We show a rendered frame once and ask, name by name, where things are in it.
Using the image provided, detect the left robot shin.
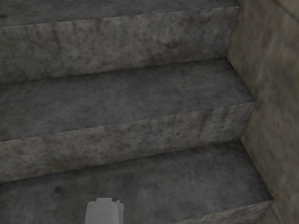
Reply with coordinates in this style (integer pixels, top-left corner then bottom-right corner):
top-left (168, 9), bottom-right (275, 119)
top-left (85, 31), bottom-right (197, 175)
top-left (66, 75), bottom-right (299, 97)
top-left (85, 201), bottom-right (95, 222)

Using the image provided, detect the left robot thigh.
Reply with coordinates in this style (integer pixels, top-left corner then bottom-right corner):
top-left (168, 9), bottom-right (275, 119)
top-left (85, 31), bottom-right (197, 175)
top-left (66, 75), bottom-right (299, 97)
top-left (85, 198), bottom-right (124, 224)

